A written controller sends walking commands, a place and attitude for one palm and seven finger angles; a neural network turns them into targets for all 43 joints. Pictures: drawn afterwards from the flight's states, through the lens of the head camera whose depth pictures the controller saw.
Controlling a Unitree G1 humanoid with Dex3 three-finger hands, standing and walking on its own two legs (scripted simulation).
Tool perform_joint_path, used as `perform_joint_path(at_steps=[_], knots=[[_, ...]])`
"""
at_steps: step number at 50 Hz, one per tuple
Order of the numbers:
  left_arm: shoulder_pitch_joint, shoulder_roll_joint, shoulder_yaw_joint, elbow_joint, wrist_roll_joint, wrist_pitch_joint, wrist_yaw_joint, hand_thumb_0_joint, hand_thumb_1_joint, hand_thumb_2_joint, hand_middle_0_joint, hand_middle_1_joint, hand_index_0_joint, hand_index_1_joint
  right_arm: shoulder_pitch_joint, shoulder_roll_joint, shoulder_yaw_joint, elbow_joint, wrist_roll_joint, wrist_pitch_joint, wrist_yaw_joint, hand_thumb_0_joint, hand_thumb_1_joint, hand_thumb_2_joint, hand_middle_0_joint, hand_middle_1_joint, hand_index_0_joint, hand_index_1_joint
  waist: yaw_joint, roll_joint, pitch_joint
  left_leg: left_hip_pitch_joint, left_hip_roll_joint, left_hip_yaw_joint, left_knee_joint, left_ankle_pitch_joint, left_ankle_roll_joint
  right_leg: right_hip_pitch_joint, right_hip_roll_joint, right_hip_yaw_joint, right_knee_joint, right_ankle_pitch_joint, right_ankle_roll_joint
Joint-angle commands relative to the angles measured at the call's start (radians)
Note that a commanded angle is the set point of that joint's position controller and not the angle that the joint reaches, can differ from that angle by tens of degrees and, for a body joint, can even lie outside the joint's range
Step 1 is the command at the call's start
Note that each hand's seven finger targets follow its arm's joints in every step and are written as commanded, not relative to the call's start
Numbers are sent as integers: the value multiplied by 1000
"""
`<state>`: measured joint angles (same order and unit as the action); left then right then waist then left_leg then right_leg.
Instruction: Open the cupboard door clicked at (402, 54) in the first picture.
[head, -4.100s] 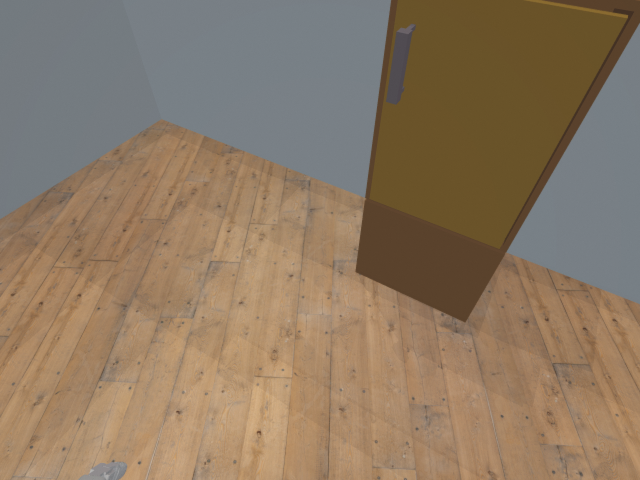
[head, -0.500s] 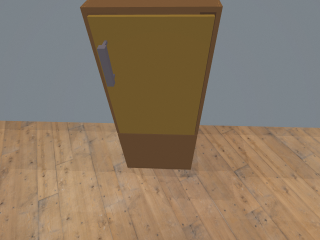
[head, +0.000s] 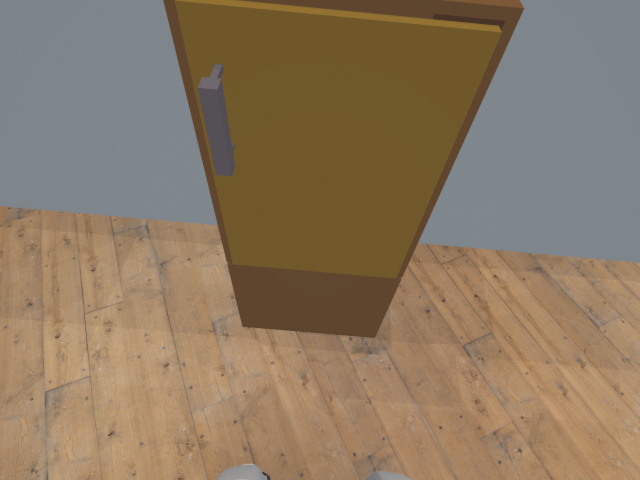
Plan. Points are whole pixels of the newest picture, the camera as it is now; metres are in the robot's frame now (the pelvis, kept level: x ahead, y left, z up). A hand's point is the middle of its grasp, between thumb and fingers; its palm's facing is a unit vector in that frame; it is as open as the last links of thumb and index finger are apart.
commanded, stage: come to a stop and stand still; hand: left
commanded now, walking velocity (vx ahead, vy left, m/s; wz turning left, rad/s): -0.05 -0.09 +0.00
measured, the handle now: (221, 122) +0.57 +0.19 +0.10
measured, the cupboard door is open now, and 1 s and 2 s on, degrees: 0 0 0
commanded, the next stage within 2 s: look again from close up in 0.54 s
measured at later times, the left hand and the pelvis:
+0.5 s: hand out of the picture +0.00 +0.14 -0.17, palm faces +0.06 -0.98 -0.19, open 7.3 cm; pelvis -0.03 -0.04 +0.00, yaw +1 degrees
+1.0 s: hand out of the picture -0.04 +0.15 -0.16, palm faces +0.02 -0.97 -0.22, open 7.4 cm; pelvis -0.04 -0.03 +0.00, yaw +0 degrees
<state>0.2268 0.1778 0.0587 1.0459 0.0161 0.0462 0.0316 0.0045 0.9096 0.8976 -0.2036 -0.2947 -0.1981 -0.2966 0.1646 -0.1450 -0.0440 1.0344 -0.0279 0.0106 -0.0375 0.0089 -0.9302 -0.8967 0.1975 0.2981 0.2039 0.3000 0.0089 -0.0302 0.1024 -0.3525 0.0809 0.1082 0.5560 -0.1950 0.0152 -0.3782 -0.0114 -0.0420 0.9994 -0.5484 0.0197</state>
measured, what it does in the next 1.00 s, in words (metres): steps on the spot: right foot, then left foot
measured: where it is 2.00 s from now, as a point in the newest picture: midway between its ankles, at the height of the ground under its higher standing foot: outside the picture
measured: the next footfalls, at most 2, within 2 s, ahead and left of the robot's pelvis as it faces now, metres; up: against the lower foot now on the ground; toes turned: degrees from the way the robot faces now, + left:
right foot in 0.20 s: +0.01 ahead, -0.14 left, +0.00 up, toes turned -5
left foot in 0.42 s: +0.01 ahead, +0.09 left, +0.00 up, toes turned +2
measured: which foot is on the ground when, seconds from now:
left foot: down 0.00-0.20, up 0.22-0.40, down 0.42-1.00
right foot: up 0.00-0.18, down 0.20-1.00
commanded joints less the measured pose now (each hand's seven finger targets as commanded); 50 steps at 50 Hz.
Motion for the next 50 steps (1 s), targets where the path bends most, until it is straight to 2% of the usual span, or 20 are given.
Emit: perform_joint_path(at_steps=[1,4,6,8,9,10,12,14,18,19,21,24,30,31,32,33,34,36,42,50], knots=[[58,57,18,-70,1,-7,-6,0,900,900,-200,-300,-200,-300,66,-193,-50,-54,1,-6,-16,0,-900,-900,200,300,200,300,-27,183,-217,259,268,-202,-158,603,176,-75,-24,44,36,23,12],[61,42,14,-84,0,-4,-11,0,900,900,-200,-300,-200,-300,38,-202,-58,-64,-3,0,-7,0,-900,-900,200,300,200,300,-25,248,-203,186,256,-203,-198,361,156,22,-38,14,-157,42,-2],[96,39,11,-72,2,-13,-11,0,900,900,-200,-300,-200,-300,30,-201,-59,-68,-3,5,4,0,-900,-900,200,300,200,300,-11,227,-187,109,222,-197,-202,191,126,134,-21,-22,-347,126,-10],[175,74,14,-52,12,-22,-8,0,900,900,-200,-300,-200,-300,16,-164,-57,-83,9,14,14,0,-900,-900,200,300,200,300,24,95,-154,-32,123,-126,-119,-75,45,276,-47,-4,-612,300,-17],[134,145,17,-69,22,-32,-4,0,900,900,-200,-300,-200,-300,26,-96,-44,-99,18,21,20,0,-900,-900,200,300,200,300,0,-122,-97,-122,16,-45,27,-220,-26,213,-230,239,-750,199,-84],[54,195,16,-102,20,-33,-3,0,900,900,-200,-300,-200,-300,-11,-68,-28,-121,16,26,31,0,-900,-900,200,300,200,300,1,-180,-53,-85,-19,-52,132,-289,-41,45,-339,313,-824,120,-150],[-19,173,16,-113,18,-41,1,0,900,900,-200,-300,-200,-300,-27,-89,-31,-107,8,40,30,0,-900,-900,200,300,200,300,-2,-216,-17,-62,-21,-113,287,-257,-19,-44,-288,285,-825,113,-168],[-53,125,3,-108,14,-46,-1,0,900,900,-200,-300,-200,-300,32,-90,-28,-66,10,31,30,0,-900,-900,200,300,200,300,-31,-163,-10,-48,-22,-94,320,-204,-21,11,-223,164,-750,330,-158],[20,118,-4,-66,4,-55,2,0,900,900,-200,-300,-200,-300,67,-62,-5,-31,15,12,18,0,-900,-900,200,300,200,300,-13,-95,-74,54,-25,-61,41,-135,-40,152,-200,109,-634,600,-149],[23,115,-6,-53,-1,-56,3,0,900,900,-200,-300,-200,-300,99,-59,0,-14,14,5,15,0,-900,-900,200,300,200,300,-22,-87,-105,116,-25,-66,-69,-49,-38,168,-187,104,-607,600,-128],[51,77,-14,-39,-11,-53,0,0,900,900,-200,-300,-200,-300,110,-98,7,13,11,-16,9,0,-900,-900,200,300,200,300,0,58,-117,207,65,-160,-165,224,-3,136,-117,62,-574,505,-56],[38,75,-19,0,-10,-43,-1,0,900,900,-200,-300,-200,-300,76,-109,11,40,13,-25,3,0,-900,-900,200,300,200,300,14,178,-97,114,90,-193,-233,168,23,230,-82,19,-586,394,-18],[68,72,-31,51,-9,-54,-5,0,900,900,-200,-300,-200,-300,111,-89,18,72,17,-21,4,0,-900,-900,200,300,200,300,2,44,-67,154,44,-141,-246,16,-3,204,-105,61,-682,360,-36],[165,89,-46,71,7,-73,40,0,900,900,-200,-300,-200,-300,41,-135,14,7,25,-35,15,0,-900,-900,200,300,200,300,33,64,-23,106,30,-85,-26,38,-30,161,-155,114,-658,625,-33],[101,140,-41,19,0,-86,30,0,900,900,-200,-300,-200,-300,116,-72,23,-12,18,-20,24,0,-900,-900,200,300,200,300,-31,40,-86,112,-14,-90,-28,-128,-27,137,-194,158,-699,326,-75],[66,135,-39,-3,2,-88,23,0,900,900,-200,-300,-200,-300,167,-77,24,-6,13,-20,29,0,-900,-900,200,300,200,300,-49,19,-94,130,-13,-93,-33,-121,-20,77,-171,139,-699,117,-94],[58,120,-40,-14,2,-87,19,0,900,900,-200,-300,-200,-300,196,-80,25,-10,10,-25,32,0,-900,-900,200,300,200,300,-57,38,-79,128,-10,-103,-54,-79,-12,47,-143,110,-668,105,-92],[76,94,-41,-16,0,-83,11,0,900,900,-200,-300,-200,-300,208,-88,31,-23,6,-38,29,0,-900,-900,200,300,200,300,-38,124,-80,84,26,-153,-136,-42,11,90,-89,52,-581,187,-72],[122,63,-51,5,-1,-75,2,0,900,900,-200,-300,-200,-300,185,-103,37,-32,11,-40,19,0,-900,-900,200,300,200,300,-10,12,0,23,17,-166,-211,-129,27,125,-82,52,-589,219,-58],[122,75,-48,8,-2,-78,2,0,900,900,-200,-300,-200,-300,192,-93,41,8,11,-45,19,0,-900,-900,200,300,200,300,-7,5,-18,84,9,-138,-203,-44,21,126,-99,60,-609,259,-56]])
